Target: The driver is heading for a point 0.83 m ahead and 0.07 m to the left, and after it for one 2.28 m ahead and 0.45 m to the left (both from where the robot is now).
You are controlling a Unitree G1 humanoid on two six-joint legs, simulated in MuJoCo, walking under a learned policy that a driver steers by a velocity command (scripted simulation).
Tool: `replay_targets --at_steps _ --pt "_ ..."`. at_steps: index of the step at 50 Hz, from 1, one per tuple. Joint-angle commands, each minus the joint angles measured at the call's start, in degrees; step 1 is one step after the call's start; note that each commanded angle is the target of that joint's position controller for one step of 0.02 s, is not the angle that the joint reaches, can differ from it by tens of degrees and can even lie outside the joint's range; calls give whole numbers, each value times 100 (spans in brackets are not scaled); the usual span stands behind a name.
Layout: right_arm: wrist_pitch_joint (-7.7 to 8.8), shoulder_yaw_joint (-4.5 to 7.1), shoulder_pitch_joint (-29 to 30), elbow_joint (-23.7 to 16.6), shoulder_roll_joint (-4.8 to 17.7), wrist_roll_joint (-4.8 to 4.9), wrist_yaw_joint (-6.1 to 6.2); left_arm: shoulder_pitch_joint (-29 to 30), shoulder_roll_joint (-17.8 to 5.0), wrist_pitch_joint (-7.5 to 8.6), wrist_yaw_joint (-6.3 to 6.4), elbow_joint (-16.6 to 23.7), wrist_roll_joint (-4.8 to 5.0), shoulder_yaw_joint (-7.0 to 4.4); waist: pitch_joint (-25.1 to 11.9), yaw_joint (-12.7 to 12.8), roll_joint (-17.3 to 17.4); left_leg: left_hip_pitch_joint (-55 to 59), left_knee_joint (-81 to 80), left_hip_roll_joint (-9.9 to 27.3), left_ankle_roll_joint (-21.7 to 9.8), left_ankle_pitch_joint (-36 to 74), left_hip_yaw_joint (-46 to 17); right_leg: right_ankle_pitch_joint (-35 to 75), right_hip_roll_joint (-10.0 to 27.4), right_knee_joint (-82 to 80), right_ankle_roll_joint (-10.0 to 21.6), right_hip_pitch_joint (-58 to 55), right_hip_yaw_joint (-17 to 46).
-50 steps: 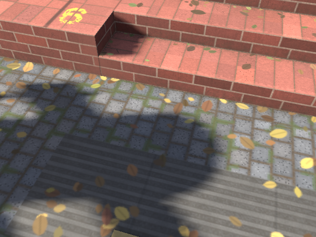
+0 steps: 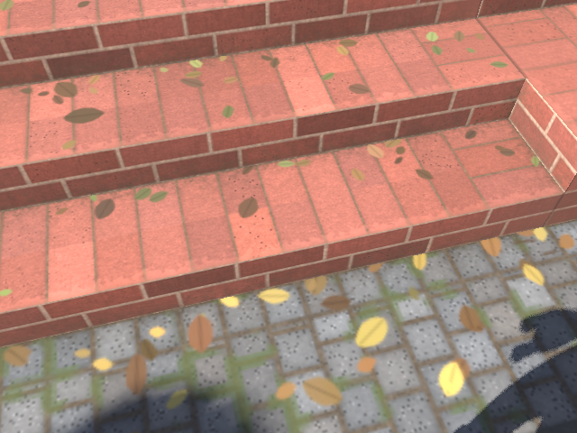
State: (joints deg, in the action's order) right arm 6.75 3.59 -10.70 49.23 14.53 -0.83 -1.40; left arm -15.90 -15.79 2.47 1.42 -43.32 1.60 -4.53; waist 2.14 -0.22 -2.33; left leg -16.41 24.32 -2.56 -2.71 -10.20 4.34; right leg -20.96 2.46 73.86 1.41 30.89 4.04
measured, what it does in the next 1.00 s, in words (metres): walks ahead: right foot, then left foot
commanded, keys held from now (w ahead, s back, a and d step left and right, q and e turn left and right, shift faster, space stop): w+e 0.12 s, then w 0.32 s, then w+q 0.56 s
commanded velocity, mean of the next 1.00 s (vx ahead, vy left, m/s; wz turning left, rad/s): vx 0.50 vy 0.00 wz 0.00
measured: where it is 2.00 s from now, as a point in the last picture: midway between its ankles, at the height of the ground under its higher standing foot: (288, 247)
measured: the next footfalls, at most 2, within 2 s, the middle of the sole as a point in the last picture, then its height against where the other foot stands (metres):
right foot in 0.36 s outside the picture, level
left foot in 0.88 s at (275, 360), level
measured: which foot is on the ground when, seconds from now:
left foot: down 0.00-0.38, up 0.40-0.86, down 0.88-1.00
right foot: up 0.00-0.34, down 0.36-0.86, up 0.88-1.00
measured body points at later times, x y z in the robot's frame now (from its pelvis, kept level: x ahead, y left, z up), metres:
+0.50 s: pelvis +0.28 -0.06 +0.00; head +0.31 -0.07 +0.45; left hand +0.48 +0.16 -0.10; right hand +0.29 -0.35 -0.13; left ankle +0.21 +0.10 -0.64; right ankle +0.31 -0.15 -0.74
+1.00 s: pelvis +0.55 -0.02 -0.01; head +0.58 +0.00 +0.44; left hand +0.68 +0.25 -0.12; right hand +0.68 -0.29 -0.11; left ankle +0.59 +0.05 -0.74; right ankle +0.47 -0.17 -0.62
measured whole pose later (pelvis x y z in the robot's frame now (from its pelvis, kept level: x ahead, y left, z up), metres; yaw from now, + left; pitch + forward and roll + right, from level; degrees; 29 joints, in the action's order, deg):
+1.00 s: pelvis +0.55 -0.02 -0.01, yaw +5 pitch +2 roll -1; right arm 3.3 3.3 -14.0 44.6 16.1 0.2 -1.2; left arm -10.9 -15.6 6.3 -0.1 -43.3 0.2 -2.1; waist 1.1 -1.5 -1.2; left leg -21.3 31.9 -4.4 -5.6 -12.9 0.2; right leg -23.0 1.3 74.3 -0.7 26.9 1.7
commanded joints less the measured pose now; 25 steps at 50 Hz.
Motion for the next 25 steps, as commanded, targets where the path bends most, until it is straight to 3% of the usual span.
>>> replay_targets --at_steps 1,5,8,11,13,15,16,17,18,19,20,21,22,23,24,25 --pt "150 146 56 -194 614 57 23 -117 -233 -1 -35 536 0 -83 -371 91 655 783 -1289 1718 -860 1716 -1336 518 602 -414 53 833 355" --pt "69 206 -59 -122 844 59 104 373 -189 22 -109 792 -20 -21 -250 -2 483 948 -1510 1627 -826 2217 -527 1583 544 -1685 -31 1046 171" --pt "-9 182 -380 -34 902 105 120 1039 -58 85 -229 989 -39 68 -97 -285 395 1152 -1504 1465 -661 2213 -85 2362 364 -2850 58 860 -122" --pt "-107 167 -849 124 1012 160 101 1658 11 124 -349 1244 -27 138 120 -512 366 1682 -1415 1629 -652 2172 -24 2281 189 -3538 131 966 -367" --pt "-188 171 -1020 203 1099 186 97 1934 -39 148 -420 1402 -20 142 231 -535 425 2055 -1254 1774 -646 2435 -23 1839 62 -3845 210 1014 -519" --pt "-260 186 -1030 241 1234 217 122 1875 -170 161 -460 1474 -47 92 97 -333 668 2306 -786 1854 -595 3809 61 1249 -191 -4051 376 564 -737" --pt "-292 197 -992 248 1316 225 151 1579 -317 154 -454 1430 -82 23 -166 -84 854 2360 -285 1844 -540 4814 142 1027 -379 -4149 498 -4 -857" --pt "-330 184 -905 246 1341 229 185 799 -560 151 -434 1226 -96 -111 -625 400 870 2164 604 1727 -417 5367 326 1365 -563 -4538 686 -1141 -926" --pt "-299 137 -823 164 1264 197 221 -141 -927 125 -349 956 -125 -279 -1172 833 764 1083 1793 1558 -212 4626 443 1981 -297 -4452 903 -2895 -458" --pt "-173 -73 -1098 -119 678 40 175 -911 -1585 106 -253 804 -217 -426 -2057 818 -368 -1380 4138 784 129 1390 558 2012 1295 -4340 1722 -5377 2016" --pt "15 -124 -1254 27 659 95 68 -1049 -1376 115 -227 797 -186 -336 -2899 720 -720 -2308 5319 211 163 -2294 -568 2001 2143 -5156 2281 -5905 4064" --pt "83 33 -681 -154 1090 321 8 -743 -1041 129 -239 777 -202 -221 -2174 784 -391 -2822 5557 564 113 -1985 -916 1986 1850 -5287 1962 -5333 3134" --pt "90 0 -304 -287 1006 362 10 -298 -819 153 -246 778 -143 -151 -1366 587 -242 -2848 5188 823 81 -1477 -780 2253 1527 -5406 1696 -4330 2133" --pt "45 -4 -258 -245 888 287 44 102 -618 184 -274 760 -139 -87 -896 312 89 -2602 4705 1018 128 -1173 -728 2524 1295 -5631 1492 -3438 1528" --pt "-51 33 -381 -173 882 231 69 347 -426 232 -297 772 -164 -38 -669 99 0 -2206 4421 1156 176 -964 -772 2621 1135 -5876 1375 -2787 1140" --pt "-159 25 -608 -90 774 231 73 479 -395 274 -309 747 -180 -35 -579 -72 -96 -1856 4344 1196 231 -803 -791 2469 1072 -6142 1342 -2335 913"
